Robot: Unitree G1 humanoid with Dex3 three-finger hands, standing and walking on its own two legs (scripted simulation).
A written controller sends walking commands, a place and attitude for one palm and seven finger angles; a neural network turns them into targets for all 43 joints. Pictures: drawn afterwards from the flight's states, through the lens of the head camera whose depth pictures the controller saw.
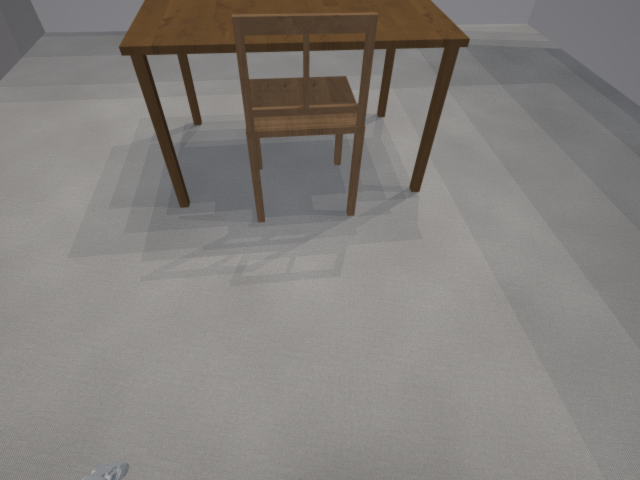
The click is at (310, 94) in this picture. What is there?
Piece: chair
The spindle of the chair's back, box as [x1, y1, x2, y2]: [303, 34, 308, 107]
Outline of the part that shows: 303,34 303,95 304,107 308,107 308,34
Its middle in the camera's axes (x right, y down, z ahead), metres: -0.05 -0.55 +1.28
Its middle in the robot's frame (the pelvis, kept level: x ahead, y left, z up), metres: +1.32 +0.11 -0.09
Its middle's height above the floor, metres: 0.67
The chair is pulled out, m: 0.00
